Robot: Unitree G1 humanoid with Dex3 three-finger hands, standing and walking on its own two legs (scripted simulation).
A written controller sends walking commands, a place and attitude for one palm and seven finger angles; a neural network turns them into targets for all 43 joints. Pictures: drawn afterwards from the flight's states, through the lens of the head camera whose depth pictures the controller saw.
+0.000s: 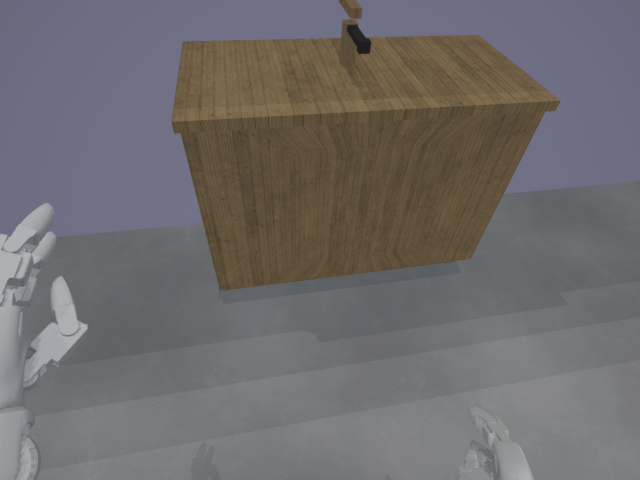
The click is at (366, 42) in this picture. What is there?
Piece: tap's lever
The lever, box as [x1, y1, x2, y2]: [357, 38, 370, 53]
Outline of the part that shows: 358,38 357,51 359,53 369,53 369,39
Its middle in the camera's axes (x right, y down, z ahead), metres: +0.11 -0.48 +0.96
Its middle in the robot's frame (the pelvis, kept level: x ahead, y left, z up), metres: +1.06 -0.03 +0.11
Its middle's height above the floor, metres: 0.88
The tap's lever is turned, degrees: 0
